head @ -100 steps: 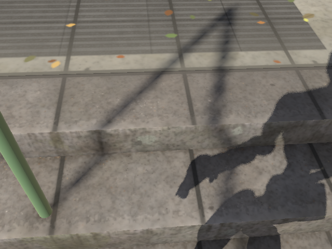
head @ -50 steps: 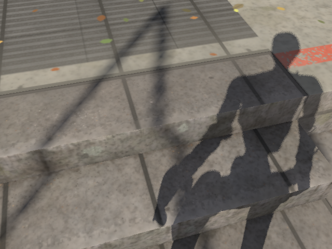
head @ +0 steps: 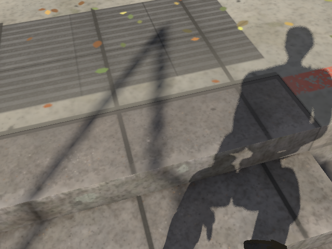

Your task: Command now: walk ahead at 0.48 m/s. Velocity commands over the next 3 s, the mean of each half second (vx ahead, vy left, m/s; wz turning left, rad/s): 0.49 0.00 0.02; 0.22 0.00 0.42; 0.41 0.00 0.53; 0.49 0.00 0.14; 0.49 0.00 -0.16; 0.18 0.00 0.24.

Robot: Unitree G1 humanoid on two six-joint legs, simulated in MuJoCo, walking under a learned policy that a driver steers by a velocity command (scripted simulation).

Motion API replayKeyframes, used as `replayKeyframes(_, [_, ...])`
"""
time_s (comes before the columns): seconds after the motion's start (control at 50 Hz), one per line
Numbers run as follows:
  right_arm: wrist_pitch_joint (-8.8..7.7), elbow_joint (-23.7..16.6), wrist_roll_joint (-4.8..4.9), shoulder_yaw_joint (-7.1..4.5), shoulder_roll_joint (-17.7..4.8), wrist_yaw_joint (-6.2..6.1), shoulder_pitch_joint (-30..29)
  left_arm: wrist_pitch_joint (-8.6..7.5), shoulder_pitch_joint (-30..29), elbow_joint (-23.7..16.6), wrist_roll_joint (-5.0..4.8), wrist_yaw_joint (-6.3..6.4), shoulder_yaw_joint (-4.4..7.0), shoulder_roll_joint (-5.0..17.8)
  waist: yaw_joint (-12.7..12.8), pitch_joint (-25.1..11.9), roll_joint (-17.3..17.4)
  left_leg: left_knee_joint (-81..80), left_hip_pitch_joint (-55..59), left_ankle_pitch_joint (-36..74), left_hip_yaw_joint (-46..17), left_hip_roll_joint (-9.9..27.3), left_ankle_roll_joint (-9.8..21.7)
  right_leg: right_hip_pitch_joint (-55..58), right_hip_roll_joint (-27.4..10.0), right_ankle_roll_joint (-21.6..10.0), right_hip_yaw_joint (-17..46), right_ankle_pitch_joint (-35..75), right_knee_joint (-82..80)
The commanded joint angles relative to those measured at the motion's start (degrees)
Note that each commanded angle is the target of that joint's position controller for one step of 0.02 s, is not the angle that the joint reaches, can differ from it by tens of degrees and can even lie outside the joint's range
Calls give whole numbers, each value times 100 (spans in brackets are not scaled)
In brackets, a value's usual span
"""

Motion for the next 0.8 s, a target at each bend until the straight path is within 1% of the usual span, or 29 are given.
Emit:
replayKeyframes(0.02, [-16,625,54,-564,-1276,-65,1221,-125,-550,-1275,302,-273,196,382,-196,-218,601,-5583,2689,-3596,-6261,1977,846,-3727,119,-158,506,386,5423])
replayKeyframes(0.06, [-181,1152,-133,-352,-227,-28,1338,28,-1088,-1576,178,-139,136,175,54,396,-575,-4813,1482,-1717,-4248,1722,392,-3958,-138,-291,403,618,5792])
replayKeyframes(0.08, [-317,1368,-246,-277,54,-1,1403,78,-965,-1709,117,-96,42,-20,260,398,-346,-4851,1335,-1054,-3700,1544,294,-4161,-87,-363,447,388,6245])
replayKeyframes(0.14, [-576,1889,-132,-313,-184,114,1954,311,-1174,-1962,101,32,-169,-425,423,717,-106,-4880,1563,-19,-2367,1125,-84,-5150,-128,-468,681,212,6196])
replayKeyframes(0.2, [-650,1709,52,-309,-471,110,2093,429,-1500,-2038,150,-29,-120,81,359,507,-320,-5335,1558,320,-1810,908,3,-4748,-337,-186,-123,1047,4635])
replayKeyframes(0.24, [-641,1829,-5,-274,-469,34,2906,432,-1832,-1981,103,-35,-148,-164,32,303,238,-5250,2620,635,-2192,1122,197,-5773,-361,-61,-429,782,5790])
replayKeyframes(0.28, [-662,1851,-58,-287,-575,-12,3388,426,-2494,-2300,191,-14,-176,-253,-205,443,352,-5332,3596,876,-2539,1279,297,-6933,-492,-51,-424,21,6453])
replayKeyframes(0.3, [-459,2466,-809,-39,-246,317,4762,375,-3104,-2193,80,-248,-320,110,-1056,-34,1182,-4824,4903,881,-3004,1299,364,-8621,168,-932,814,296,7839])
replayKeyframes(0.34, [-339,2577,-1055,59,-174,567,4689,145,-3107,-2129,217,-351,-384,143,-696,588,364,-4765,5757,951,-2925,1669,298,-10162,216,-1453,1103,122,8017])
replayKeyframes(0.36, [-564,1902,44,-180,-741,223,3603,126,-3672,-2720,98,-146,-430,-480,-194,1030,158,-5526,4570,1129,-2354,1570,-61,-8946,-226,-522,-298,-1030,7093])
replayKeyframes(0.38, [-644,1903,130,-69,-509,109,3379,169,-4239,-2968,131,-54,-469,-291,-266,1168,-217,-5740,3646,1764,-2216,1242,-131,-8113,-376,-208,-687,-1121,6450])
replayKeyframes(0.42, [-590,1885,174,-61,-418,-112,3741,385,-4521,-3264,-8,-92,-497,-152,-549,930,-26,-6636,3081,2466,-1876,1104,28,-6454,-444,84,-1338,-893,4944])
replayKeyframes(0.44, [-561,2005,240,-112,-442,-229,3970,464,-4487,-3365,-51,-123,-557,-301,-635,816,481,-7046,3313,3499,-1756,1237,107,-5544,-655,-42,-1149,-802,4010])
replayKeyframes(0.46, [-498,2442,-679,188,-271,556,4556,731,-5523,-3566,140,-504,-655,-313,-401,-672,1301,-6602,2582,4840,-1567,1297,291,-3959,-230,-696,-999,-166,3315])
replayKeyframes(0.48, [-606,2270,-648,68,-729,849,4290,797,-4920,-3387,144,-627,-510,-38,18,-591,1518,-6052,2772,8476,-1281,1373,513,-3169,180,-596,-1248,-104,3432])
replayKeyframes(0.5, [-726,1991,-405,-98,-1279,877,3768,812,-4374,-3133,156,-631,-395,429,277,-760,1170,-5636,3617,10182,-1181,1344,402,-2990,433,-458,-1375,-161,2517])
replayKeyframes(0.52, [-813,1950,-171,-242,-1757,885,3608,747,-3823,-2835,182,-586,-296,696,469,-747,1276,-5144,4436,10930,-1272,1461,210,-2648,664,-333,-1441,-462,1329])
replayKeyframes(0.54, [-825,1929,-85,-380,-2048,888,3360,677,-3109,-2517,151,-394,-210,863,665,-853,1251,-4395,4555,11148,-1273,1488,-111,-1741,716,-336,-1293,-125,265])
replayKeyframes(0.56, [-789,1934,-378,-290,-1448,901,3536,713,-1590,-2059,154,-170,-213,917,950,-2286,516,-2740,3301,9637,-1571,1445,-596,1064,-133,-918,115,2771,373])
replayKeyframes(0.58, [-723,1865,-629,-79,-516,978,4426,678,-105,-1476,115,-207,-228,996,755,-4104,-1282,-668,1044,2570,-1901,113,-860,3964,-2047,-2717,3727,4749,-832])
replayKeyframes(0.6, [-494,1865,-22,-441,-1147,973,3534,678,707,-1261,523,-247,46,1305,1350,-3132,-707,2701,664,1851,-2964,-459,-874,2454,-2235,-2511,4976,4277,-1849])
replayKeyframes(0.62, [-536,1631,85,-514,-894,830,3039,361,-72,-1088,451,-203,173,1614,827,-1724,-384,3792,-134,2065,-3314,-477,-809,1122,-2190,-2013,4020,4025,-1913])
replayKeyframes(0.64, [-508,1538,1,-519,-759,656,2695,206,-1338,-1123,258,-226,108,1339,382,-1330,-164,4458,-357,1774,-3064,-394,-791,354,-2082,-1889,3046,3820,-1857])
replayKeyframes(0.66, [-475,1442,-168,-447,-615,553,2427,182,-1950,-983,238,-323,-94,692,30,-1196,95,4537,-553,1635,-2898,-246,-520,-73,-1944,-1624,2155,3884,-1838])
replayKeyframes(0.68, [-388,1191,-200,-347,-417,531,2127,174,-2430,-900,228,-384,-261,84,-382,-1055,363,4193,-513,1472,-2649,47,-294,-472,-1658,-1234,1223,4167,-1974])
replayKeyframes(0.7, [-302,1133,-178,-236,-72,510,2121,144,-2768,-948,208,-306,-373,-287,-672,-923,130,3576,-522,1013,-2541,195,-195,-869,-1384,-927,573,3732,-2267])
replayKeyframes(0.74, [-226,943,-185,-152,-49,561,1914,42,-2680,-877,308,-73,-261,-83,-833,-957,46,3326,-764,1086,-2164,385,-216,-1029,-1219,-813,-186,3312,-2570])
replayKeyframes(0.78, [-257,872,-67,-158,-283,696,1484,-19,-2434,-1057,462,27,-84,486,-647,-865,-147,3329,-806,1508,-1769,387,-500,-1268,-1035,-968,-701,2678,-2936])
replayKeyframes(0.8, [-275,907,36,-189,-415,746,1472,-17,-2245,-1068,522,22,-36,729,-582,-872,-695,4720,-863,1086,-1375,133,-552,-1333,-1027,-1100,-819,3339,-3022])
Next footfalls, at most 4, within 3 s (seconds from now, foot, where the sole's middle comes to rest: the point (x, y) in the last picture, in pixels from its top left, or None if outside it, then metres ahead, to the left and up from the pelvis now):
0.54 right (219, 221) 0.51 -0.12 -0.52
1.24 left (113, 149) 0.71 0.24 -0.38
1.78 right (134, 76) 1.09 0.20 -0.38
2.36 left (57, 58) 1.23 0.57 -0.38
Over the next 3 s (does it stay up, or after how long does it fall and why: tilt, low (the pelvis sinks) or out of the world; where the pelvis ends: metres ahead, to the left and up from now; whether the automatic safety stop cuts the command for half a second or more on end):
stays up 1.33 0.45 0.39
